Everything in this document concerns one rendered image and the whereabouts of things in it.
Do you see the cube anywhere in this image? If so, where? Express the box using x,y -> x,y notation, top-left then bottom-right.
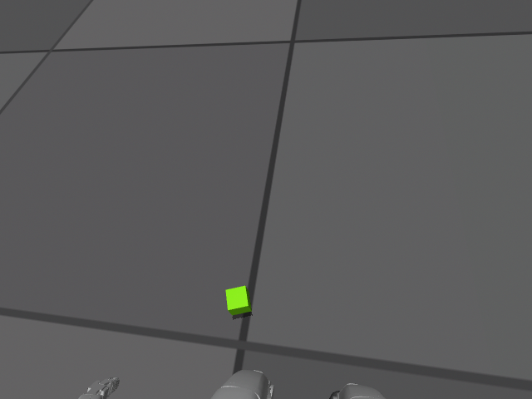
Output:
225,286 -> 252,315

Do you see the left robot hand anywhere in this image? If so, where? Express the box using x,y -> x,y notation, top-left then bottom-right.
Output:
78,377 -> 120,399

